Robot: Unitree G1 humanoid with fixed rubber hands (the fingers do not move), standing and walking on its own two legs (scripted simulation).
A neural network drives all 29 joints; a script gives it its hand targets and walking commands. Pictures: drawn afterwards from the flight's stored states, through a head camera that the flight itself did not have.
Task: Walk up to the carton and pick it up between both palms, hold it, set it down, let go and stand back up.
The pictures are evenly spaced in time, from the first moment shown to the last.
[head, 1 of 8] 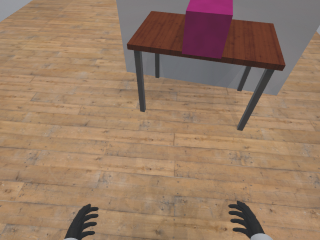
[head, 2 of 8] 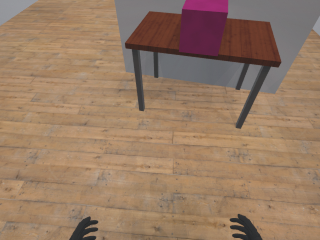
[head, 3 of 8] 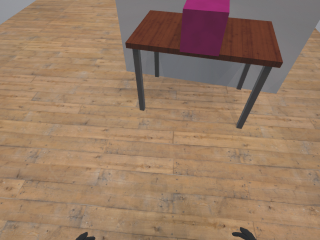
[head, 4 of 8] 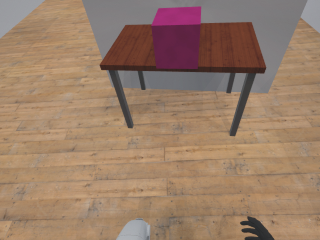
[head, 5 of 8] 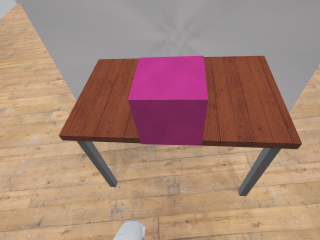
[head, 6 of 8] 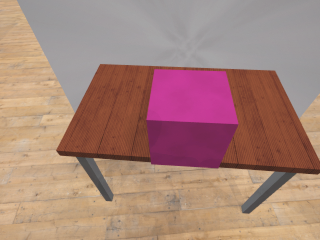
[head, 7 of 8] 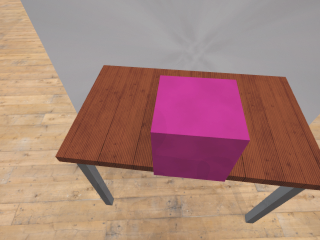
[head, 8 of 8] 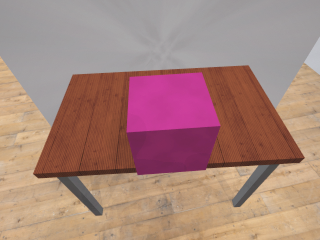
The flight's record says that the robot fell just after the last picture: no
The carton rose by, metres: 0.00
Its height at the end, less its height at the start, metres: +0.00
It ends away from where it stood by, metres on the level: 0.00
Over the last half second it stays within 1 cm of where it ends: yes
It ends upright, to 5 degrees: yes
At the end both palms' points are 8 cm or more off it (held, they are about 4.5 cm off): yes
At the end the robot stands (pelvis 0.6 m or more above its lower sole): yes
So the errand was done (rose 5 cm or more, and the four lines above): no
